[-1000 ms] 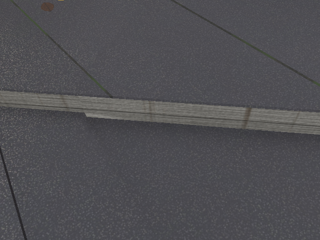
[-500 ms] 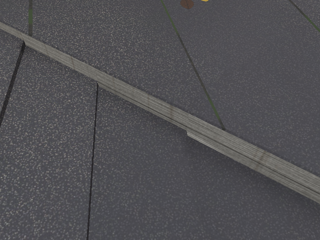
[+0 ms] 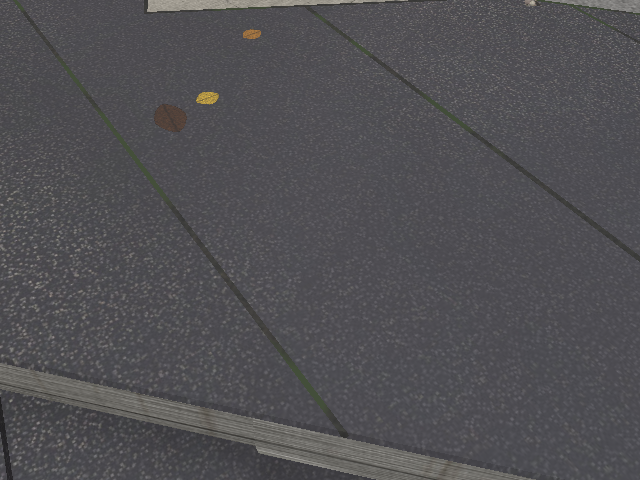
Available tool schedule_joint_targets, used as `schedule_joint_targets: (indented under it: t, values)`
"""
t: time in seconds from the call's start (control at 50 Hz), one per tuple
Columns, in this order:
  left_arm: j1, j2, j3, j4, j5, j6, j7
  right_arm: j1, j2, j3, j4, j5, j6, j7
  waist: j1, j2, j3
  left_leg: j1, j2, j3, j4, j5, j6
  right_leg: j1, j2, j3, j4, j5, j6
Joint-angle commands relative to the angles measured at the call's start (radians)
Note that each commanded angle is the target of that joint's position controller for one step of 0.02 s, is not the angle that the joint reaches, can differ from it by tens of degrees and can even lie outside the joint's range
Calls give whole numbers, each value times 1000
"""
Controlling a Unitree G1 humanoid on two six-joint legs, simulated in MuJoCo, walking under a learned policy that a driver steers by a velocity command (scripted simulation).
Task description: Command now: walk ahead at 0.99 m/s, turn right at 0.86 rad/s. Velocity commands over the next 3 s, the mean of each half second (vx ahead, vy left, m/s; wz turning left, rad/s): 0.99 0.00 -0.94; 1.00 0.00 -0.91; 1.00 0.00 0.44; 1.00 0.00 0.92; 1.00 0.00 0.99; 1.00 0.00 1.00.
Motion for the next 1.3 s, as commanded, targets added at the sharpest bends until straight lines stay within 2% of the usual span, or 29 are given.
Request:
schedule_joint_targets:
  t: [0.02,0.18,0.26,0.28,0.3,0.32,0.34,0.38,0.42,0.52,0.58,0.62,0.64,0.7,0.72,0.74,0.76,0.78,0.86,0.94,1.0,1.08,1.12,1.14,1.16,1.18,1.2,1.24,1.3]
  values:
    - [15,133,26,-60,2,-42,24,-14,-169,-18,-126,-37,2,11,-101,175,51,-332,112,-77,-186,3,-26,118,-343,694,-512,-253,-157]
    - [52,146,55,-57,-11,-74,-2,-262,-84,17,-220,32,31,19,26,-33,-21,-17,64,47,-857,424,-55,48,-180,423,-400,239,-9]
    - [-49,188,68,-104,2,-76,4,-15,-214,-40,-168,22,12,-10,-141,-34,-214,297,6,17,-941,198,5,122,-175,466,-24,535,70]
    - [-109,170,62,-124,-4,-86,4,222,-264,-68,-106,3,5,-26,-262,11,-300,538,55,0,-939,103,23,-1,-125,409,243,498,91]
    - [-201,11,19,-181,-12,-103,17,435,-317,-92,-59,-25,-5,-42,-336,165,-332,716,283,-238,-1017,-106,20,-212,-71,338,615,48,90]
    - [-40,-97,-22,-258,-60,-102,12,273,-409,-111,-89,-28,6,-36,-121,445,-402,751,548,-860,-1289,-163,117,-443,-26,241,765,-253,123]
    - [-13,-15,-25,-204,-17,-61,30,111,-308,-115,-125,-26,14,-28,-80,248,-313,638,530,-850,-1254,-484,178,-526,-164,197,908,-159,114]
    - [-142,31,-10,-225,22,-37,11,68,-146,-77,-115,-14,24,-14,-100,40,-116,419,390,-446,-1226,-248,129,-540,-214,147,927,-62,137]
    - [-226,-31,-25,-290,33,-20,-19,171,-99,-64,-18,-8,10,-10,-97,96,-31,339,323,-203,-1214,20,86,-612,-244,149,1019,-42,142]
    - [-476,-164,-72,-481,5,22,48,228,-82,-60,109,-24,-37,32,-28,168,32,300,405,-19,-1292,205,61,-1010,-199,198,1539,-261,60]
    - [-667,-178,-107,-585,2,27,55,291,-24,-35,198,-3,-21,35,1,52,148,158,243,231,-1401,309,-7,-952,-203,56,1225,-281,41]
    - [-592,-161,-120,-592,-3,43,9,353,-101,-42,202,22,-5,-4,15,79,38,98,231,322,-1506,616,46,-589,-235,-99,946,-145,50]
    - [-495,-107,-102,-520,6,33,-10,284,-107,-33,142,48,-4,-22,51,14,-61,71,205,395,-1397,1256,37,-307,-148,-205,863,-135,43]
    - [-107,0,-36,-420,6,37,-13,206,-432,-138,-6,53,-10,-28,187,198,-446,359,324,284,-717,2024,66,50,-46,-85,561,-227,12]
    - [-59,60,-6,-401,-10,23,-9,239,-393,-151,-33,57,1,3,165,206,-473,247,310,232,-342,1661,61,237,-21,125,329,-320,-40]
    - [-188,127,27,-387,-47,8,-3,248,-165,-107,-93,24,-2,54,43,-92,-400,-175,97,190,83,179,24,365,-197,580,52,-360,-148]
    - [-107,191,57,-385,1,28,17,70,-150,-101,-249,-2,-33,76,91,-128,-462,-516,-43,8,526,113,8,478,-314,1096,-182,-361,-256]
    - [-96,206,69,-347,1,19,23,-9,-76,-79,-307,-7,-45,60,57,-2,-384,-650,5,-84,638,140,35,478,-347,1120,-281,-340,-207]
    - [-50,33,26,-214,23,-63,86,-16,-58,-29,-353,-10,0,18,-67,97,-100,-614,71,-185,410,-154,-2,133,-269,877,-222,121,-191]
    - [-84,66,16,-173,7,-106,53,-138,-99,-17,-379,-16,58,-6,-123,204,68,-533,121,-25,-268,-94,-4,12,-193,530,-451,179,-84]
    - [-28,74,13,-138,-22,-130,36,-158,-13,14,-349,3,53,55,-66,102,-45,28,105,78,-663,447,43,-134,-168,369,-582,378,-26]
    - [113,165,34,-90,2,-117,30,-201,-115,-32,-292,28,50,47,3,-34,-113,-82,-10,197,-886,333,96,427,-258,282,-379,1080,70]
    - [135,180,35,-75,30,-100,38,-48,-176,-67,-239,27,43,27,-81,-96,-212,65,-64,210,-950,222,136,523,-294,253,-71,1294,112]
    - [65,179,34,-98,34,-88,44,156,-216,-92,-172,30,44,16,-197,-86,-276,324,-33,167,-968,228,175,375,-281,205,186,1232,127]
    - [-20,111,16,-142,48,-93,50,352,-264,-116,-118,25,46,7,-285,35,-339,611,96,6,-871,175,232,73,-191,157,602,565,142]
    - [72,8,-20,-211,5,-108,33,305,-331,-128,-101,12,48,16,-129,361,-406,832,330,-625,-1001,139,399,-353,-42,144,935,-207,219]
    - [2,53,-29,-222,27,-118,39,238,-275,-134,-127,28,52,24,-159,137,-344,760,317,-716,-1131,30,419,-472,-123,211,944,-107,199]
    - [-125,74,-40,-258,43,-127,31,197,-212,-120,-105,45,47,22,-122,-54,-151,455,275,-561,-1196,20,373,-447,-221,219,814,-19,204]
    - [-145,41,-60,-317,71,-82,16,228,-196,-108,-53,47,28,11,-34,-29,-20,184,177,-451,-1272,14,337,-402,-269,198,638,-108,237]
